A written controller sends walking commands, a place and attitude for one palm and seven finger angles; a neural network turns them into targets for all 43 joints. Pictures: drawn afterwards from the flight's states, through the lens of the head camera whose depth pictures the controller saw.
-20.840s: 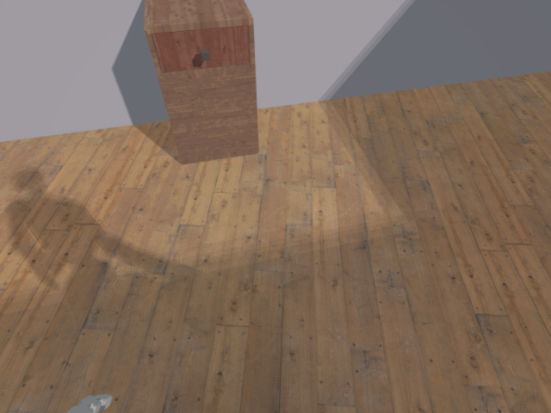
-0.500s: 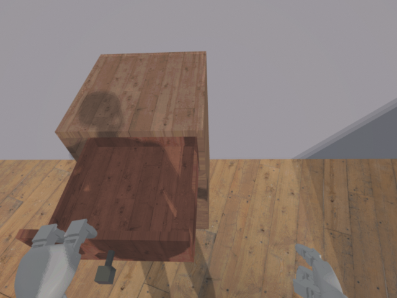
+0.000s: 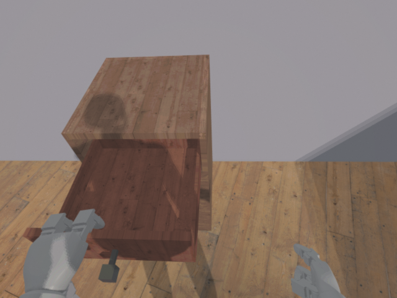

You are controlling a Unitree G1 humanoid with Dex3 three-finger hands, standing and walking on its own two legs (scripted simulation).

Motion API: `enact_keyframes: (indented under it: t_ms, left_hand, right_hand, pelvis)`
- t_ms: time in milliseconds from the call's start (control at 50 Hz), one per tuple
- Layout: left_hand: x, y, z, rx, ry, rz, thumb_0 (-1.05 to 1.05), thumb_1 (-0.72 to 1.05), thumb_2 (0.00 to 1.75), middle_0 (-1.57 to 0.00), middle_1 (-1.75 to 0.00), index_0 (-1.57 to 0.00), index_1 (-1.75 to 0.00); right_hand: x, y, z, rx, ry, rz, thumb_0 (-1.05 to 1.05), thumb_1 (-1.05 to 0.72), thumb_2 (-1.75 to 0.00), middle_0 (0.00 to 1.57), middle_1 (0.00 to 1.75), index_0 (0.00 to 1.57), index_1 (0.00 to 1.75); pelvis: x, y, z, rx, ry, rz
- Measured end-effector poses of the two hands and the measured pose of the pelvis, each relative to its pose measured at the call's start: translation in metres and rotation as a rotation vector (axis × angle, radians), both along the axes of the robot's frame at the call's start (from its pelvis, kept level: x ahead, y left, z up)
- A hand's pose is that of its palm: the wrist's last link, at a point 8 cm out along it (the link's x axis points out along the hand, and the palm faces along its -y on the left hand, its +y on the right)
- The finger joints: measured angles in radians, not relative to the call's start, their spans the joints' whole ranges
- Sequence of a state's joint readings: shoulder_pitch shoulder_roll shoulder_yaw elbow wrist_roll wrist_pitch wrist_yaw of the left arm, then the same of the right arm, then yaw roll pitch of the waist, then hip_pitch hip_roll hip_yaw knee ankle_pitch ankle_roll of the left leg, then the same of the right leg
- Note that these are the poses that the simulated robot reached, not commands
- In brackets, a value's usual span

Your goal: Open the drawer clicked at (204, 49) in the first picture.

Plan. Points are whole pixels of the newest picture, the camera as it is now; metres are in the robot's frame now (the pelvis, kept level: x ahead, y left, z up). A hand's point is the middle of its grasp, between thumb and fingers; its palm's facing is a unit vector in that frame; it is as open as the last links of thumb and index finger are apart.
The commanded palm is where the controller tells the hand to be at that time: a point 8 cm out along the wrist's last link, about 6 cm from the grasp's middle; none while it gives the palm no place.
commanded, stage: draw the hand back to the body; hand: left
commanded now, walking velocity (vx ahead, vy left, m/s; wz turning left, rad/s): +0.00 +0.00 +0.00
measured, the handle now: (111, 265) +0.20 +0.25 -0.13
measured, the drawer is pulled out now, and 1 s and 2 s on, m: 0.30 0.30 0.30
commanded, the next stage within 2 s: step back with the hand held close in 1.50 s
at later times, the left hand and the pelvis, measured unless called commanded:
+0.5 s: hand (49, 252) +0.16 +0.27 +0.09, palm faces +0.04 -0.08 -1.00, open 13.8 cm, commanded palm +0.14 +0.27 +0.14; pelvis +0.01 +0.01 +0.01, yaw +0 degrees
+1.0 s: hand (41, 225) +0.17 +0.24 +0.17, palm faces +0.40 -0.82 -0.41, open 11.3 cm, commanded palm +0.12 +0.28 +0.19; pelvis +0.01 +0.00 +0.03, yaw +3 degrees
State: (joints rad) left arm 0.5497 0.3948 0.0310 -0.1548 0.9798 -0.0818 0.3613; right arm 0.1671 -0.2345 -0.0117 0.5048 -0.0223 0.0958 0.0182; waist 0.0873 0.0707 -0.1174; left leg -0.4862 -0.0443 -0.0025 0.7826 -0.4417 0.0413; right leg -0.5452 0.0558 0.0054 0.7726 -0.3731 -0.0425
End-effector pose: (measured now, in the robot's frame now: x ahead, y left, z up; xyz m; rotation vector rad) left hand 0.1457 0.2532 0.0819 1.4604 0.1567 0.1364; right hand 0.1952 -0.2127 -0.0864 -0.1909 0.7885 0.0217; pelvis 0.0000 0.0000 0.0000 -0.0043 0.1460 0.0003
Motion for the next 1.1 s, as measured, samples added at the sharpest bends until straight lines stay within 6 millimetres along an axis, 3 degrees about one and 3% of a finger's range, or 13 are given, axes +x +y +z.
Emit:
enact_keyframes:
  t_ms: [320, 520, 600, 680, 840, 1100]
  left_hand:
    - [-0.006, 0.017, 0.036, 0.015, -0.002, 0.036, 0.00, -0.49, 0.30, -0.32, -1.20, -0.32, -1.20]
    - [-0.005, 0.017, 0.060, 0.032, -0.050, -0.003, 0.00, -0.49, 0.30, -0.32, -1.20, -0.32, -1.20]
    - [-0.008, 0.025, 0.058, -0.637, -0.193, 0.195, 0.00, -0.47, 0.31, -0.31, -1.19, -0.32, -1.19]
    - [-0.008, 0.021, 0.063, -0.940, -0.313, 0.228, -0.01, -0.41, 0.34, -0.31, -1.15, -0.31, -1.15]
    - [-0.006, 0.025, 0.092, -0.988, -0.408, 0.154, -0.01, -0.19, 0.43, -0.29, -1.01, -0.29, -1.01]
    - [-0.014, 0.019, 0.117, -0.942, -0.462, 0.116, 0.00, 0.25, 0.62, -0.25, -0.72, -0.26, -0.72]
  right_hand:
    - [0.010, -0.003, 0.013, -0.015, -0.013, -0.003, 0.01, -0.90, -0.90, 0.20, 0.30, 0.20, 0.30]
    - [0.023, 0.011, 0.023, -0.001, -0.043, 0.022, 0.01, -0.91, -0.90, 0.20, 0.30, 0.20, 0.30]
    - [0.020, 0.021, 0.031, 0.033, -0.119, -0.034, 0.01, -0.91, -0.90, 0.20, 0.30, 0.20, 0.30]
    - [0.010, 0.030, 0.037, 0.022, -0.149, -0.029, 0.01, -0.91, -0.90, 0.20, 0.30, 0.20, 0.30]
    - [0.000, 0.030, 0.040, 0.022, -0.143, 0.002, 0.01, -0.90, -0.90, 0.20, 0.30, 0.21, 0.30]
    - [0.002, -0.002, 0.044, -0.013, -0.158, -0.030, 0.01, -0.90, -0.90, 0.20, 0.30, 0.20, 0.30]
  pelvis:
    - [0.007, 0.003, 0.011, -0.004, -0.034, 0.000]
    - [0.009, 0.009, 0.015, -0.010, -0.055, 0.004]
    - [0.010, 0.011, 0.020, -0.007, -0.123, 0.033]
    - [0.016, 0.010, 0.025, -0.003, -0.164, 0.058]
    - [0.013, 0.003, 0.032, -0.002, -0.192, 0.063]
    - [0.008, -0.008, 0.035, 0.002, -0.193, 0.057]
